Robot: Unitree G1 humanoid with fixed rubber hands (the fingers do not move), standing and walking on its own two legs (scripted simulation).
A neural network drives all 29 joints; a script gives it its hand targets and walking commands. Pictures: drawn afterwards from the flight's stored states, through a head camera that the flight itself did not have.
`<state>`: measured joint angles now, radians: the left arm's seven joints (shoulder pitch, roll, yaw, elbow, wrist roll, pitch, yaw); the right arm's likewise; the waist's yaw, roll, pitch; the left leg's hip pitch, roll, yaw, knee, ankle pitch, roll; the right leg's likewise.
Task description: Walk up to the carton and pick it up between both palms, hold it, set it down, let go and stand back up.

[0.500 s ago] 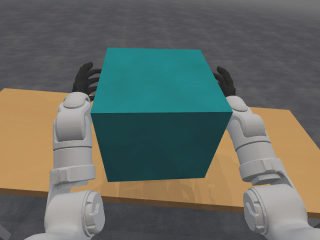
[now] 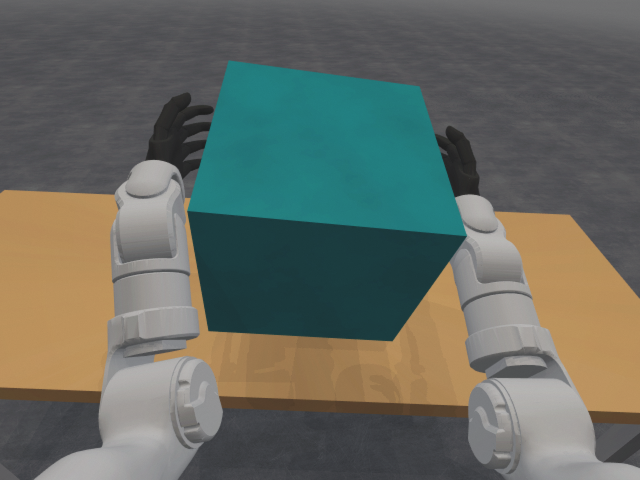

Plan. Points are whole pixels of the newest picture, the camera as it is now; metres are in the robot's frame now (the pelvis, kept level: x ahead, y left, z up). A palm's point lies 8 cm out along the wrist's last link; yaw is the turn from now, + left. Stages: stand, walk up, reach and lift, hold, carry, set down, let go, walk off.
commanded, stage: set down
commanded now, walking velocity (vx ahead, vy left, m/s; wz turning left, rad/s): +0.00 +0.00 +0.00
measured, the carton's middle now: (314, 207) +0.39 +0.00 +0.19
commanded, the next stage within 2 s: none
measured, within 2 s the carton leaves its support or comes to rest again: neither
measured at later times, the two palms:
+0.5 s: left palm (201, 210) +0.41 +0.14 +0.18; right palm (451, 229) +0.38 -0.19 +0.16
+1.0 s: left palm (196, 216) +0.43 +0.15 +0.16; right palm (439, 252) +0.37 -0.18 +0.13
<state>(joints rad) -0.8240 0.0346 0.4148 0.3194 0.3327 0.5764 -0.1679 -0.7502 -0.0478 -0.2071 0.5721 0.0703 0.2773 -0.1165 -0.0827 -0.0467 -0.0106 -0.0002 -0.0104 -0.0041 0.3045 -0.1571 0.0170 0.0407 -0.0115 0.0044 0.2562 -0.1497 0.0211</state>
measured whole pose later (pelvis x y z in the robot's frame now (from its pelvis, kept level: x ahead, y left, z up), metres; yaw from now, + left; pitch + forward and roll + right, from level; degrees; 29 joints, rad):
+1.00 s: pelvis +0.01 +0.01 +0.00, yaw +0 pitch -6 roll -1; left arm -0.80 0.06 0.31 0.62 0.25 0.30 -0.11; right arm -0.62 0.03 -0.35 0.70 -0.10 -0.03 -0.11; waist -0.07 -0.09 0.07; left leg -0.06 -0.01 0.03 0.33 -0.17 0.03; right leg 0.00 -0.03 -0.02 0.24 -0.14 0.04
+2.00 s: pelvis +0.02 +0.02 +0.00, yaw +0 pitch +1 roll -1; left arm -0.86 0.09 0.32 0.89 0.26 0.10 -0.13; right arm -0.59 0.10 -0.49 0.73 -0.25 -0.12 -0.11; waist -0.09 -0.08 0.06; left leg -0.16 -0.01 0.04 0.33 -0.18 0.03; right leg -0.09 -0.03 -0.06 0.21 -0.13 0.03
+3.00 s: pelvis +0.02 +0.01 +0.00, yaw -1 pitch +9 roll -2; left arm -0.92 0.15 0.34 1.16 0.29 -0.17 -0.10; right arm -0.66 0.10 -0.57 0.93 -0.28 -0.33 -0.14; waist -0.11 -0.06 -0.01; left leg -0.35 0.01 0.05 0.36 -0.17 0.03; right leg -0.27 -0.02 -0.09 0.23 -0.11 0.02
